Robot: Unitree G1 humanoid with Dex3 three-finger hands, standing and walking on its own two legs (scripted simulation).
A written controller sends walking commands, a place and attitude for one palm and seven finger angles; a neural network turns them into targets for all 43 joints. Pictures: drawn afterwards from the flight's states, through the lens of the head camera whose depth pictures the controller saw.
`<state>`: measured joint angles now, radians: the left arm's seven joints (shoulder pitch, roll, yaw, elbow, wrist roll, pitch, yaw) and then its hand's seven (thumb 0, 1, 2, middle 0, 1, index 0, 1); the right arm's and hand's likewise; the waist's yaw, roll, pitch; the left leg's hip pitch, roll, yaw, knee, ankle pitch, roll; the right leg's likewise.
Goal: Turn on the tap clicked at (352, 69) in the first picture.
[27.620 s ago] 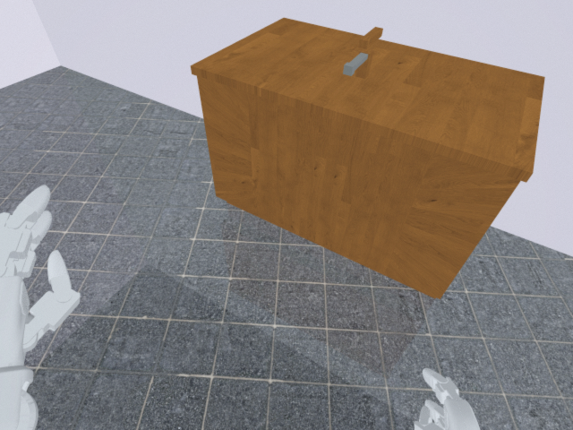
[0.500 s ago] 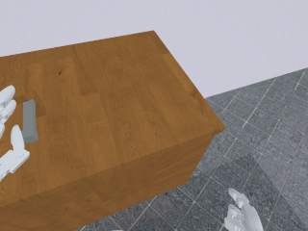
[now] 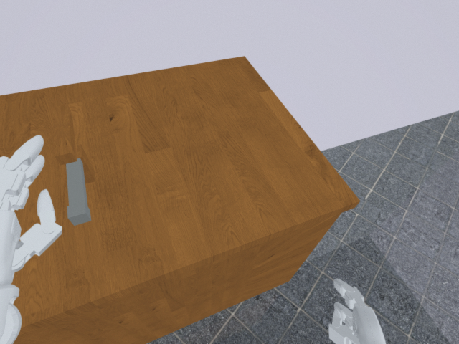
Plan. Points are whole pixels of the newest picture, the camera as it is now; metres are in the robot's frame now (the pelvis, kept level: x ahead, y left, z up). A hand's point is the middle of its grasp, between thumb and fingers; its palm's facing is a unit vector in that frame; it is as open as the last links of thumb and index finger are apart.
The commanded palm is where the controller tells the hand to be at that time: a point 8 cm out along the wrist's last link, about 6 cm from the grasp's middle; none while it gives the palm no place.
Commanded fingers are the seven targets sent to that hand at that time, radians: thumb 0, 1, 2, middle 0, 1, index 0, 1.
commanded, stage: come to a stop and stand still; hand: left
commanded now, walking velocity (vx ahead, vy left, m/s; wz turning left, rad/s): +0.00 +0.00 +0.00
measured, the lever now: (79, 213) +0.30 +0.29 +0.03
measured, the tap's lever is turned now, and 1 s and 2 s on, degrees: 0 0 0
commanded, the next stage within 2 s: look again from close up in 0.40 s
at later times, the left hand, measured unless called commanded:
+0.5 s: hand (14, 224) +0.21 +0.29 +0.16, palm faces +0.40 -0.84 -0.36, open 7.5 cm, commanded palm +0.15 +0.31 +0.18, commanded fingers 0.00 0.90 0.90 -0.20 -0.30 -0.20 -0.30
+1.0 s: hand (31, 234) +0.21 +0.26 +0.15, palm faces +0.40 -0.84 -0.37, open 7.4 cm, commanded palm +0.15 +0.29 +0.18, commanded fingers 0.00 0.90 0.90 -0.20 -0.30 -0.20 -0.30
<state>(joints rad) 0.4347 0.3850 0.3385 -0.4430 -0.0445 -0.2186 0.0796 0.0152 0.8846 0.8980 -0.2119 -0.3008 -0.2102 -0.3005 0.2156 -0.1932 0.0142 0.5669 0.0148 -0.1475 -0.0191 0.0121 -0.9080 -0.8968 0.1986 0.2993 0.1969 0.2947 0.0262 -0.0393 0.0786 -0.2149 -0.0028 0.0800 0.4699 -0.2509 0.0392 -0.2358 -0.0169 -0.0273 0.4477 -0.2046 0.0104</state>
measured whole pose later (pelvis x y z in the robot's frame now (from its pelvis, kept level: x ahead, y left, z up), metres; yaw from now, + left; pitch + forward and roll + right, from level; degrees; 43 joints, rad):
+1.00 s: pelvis -0.01 +0.01 +0.00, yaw +1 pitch -1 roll -1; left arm 0.43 0.35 0.34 -0.44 -0.04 -0.21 0.11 0.01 0.89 0.90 -0.21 -0.30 -0.21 -0.30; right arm 0.21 -0.21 0.01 0.57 0.01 -0.11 -0.03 0.01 -0.91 -0.90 0.20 0.30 0.20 0.29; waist 0.03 -0.01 0.06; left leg -0.21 -0.01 0.06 0.45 -0.23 0.05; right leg -0.20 -0.02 -0.05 0.37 -0.16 0.02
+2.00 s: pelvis +0.00 +0.02 +0.00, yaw +2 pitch -1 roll -1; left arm 0.41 0.37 0.35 -0.47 -0.05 -0.24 0.10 0.02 0.89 0.90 -0.21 -0.30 -0.21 -0.30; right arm 0.20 -0.19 0.03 0.58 0.01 -0.14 -0.02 0.01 -0.91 -0.90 0.20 0.30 0.20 0.30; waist 0.04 -0.04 0.07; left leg -0.21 -0.02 0.05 0.45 -0.23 0.06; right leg -0.19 -0.04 -0.06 0.37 -0.16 0.03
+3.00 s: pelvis -0.01 -0.04 +0.00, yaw +3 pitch +1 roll -1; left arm 0.50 0.37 0.36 -0.53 -0.08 -0.19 0.11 0.01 0.89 0.90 -0.21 -0.30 -0.21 -0.30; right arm 0.20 -0.24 -0.01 0.57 0.02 -0.11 -0.04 0.01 -0.91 -0.90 0.20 0.30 0.20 0.29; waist 0.02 0.01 0.07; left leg -0.30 0.05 -0.01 0.50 -0.24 -0.01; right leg -0.26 0.05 -0.11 0.40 -0.17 -0.05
